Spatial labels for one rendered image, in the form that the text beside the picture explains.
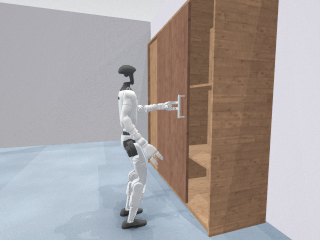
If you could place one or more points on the robot left thigh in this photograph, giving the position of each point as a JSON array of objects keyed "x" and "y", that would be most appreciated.
[{"x": 132, "y": 175}]

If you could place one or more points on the right robot hand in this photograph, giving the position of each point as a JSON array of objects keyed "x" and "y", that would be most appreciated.
[{"x": 149, "y": 151}]

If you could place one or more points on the right robot upper arm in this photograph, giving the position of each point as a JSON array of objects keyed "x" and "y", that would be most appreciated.
[{"x": 128, "y": 99}]

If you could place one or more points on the right robot forearm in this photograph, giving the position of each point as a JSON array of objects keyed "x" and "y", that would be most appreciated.
[{"x": 130, "y": 128}]

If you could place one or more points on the left robot forearm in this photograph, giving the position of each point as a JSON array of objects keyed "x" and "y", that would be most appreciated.
[{"x": 149, "y": 108}]

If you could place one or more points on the left robot shin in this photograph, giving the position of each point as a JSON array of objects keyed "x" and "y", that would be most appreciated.
[{"x": 128, "y": 192}]

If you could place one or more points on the wardrobe door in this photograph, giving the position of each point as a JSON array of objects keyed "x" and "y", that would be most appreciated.
[
  {"x": 173, "y": 79},
  {"x": 153, "y": 97}
]

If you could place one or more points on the handle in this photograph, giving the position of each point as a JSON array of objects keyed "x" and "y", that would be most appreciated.
[{"x": 179, "y": 106}]

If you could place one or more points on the left robot upper arm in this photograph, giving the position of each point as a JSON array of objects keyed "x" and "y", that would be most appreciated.
[{"x": 140, "y": 109}]

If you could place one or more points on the left robot hand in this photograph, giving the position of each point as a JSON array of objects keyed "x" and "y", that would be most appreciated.
[{"x": 167, "y": 105}]

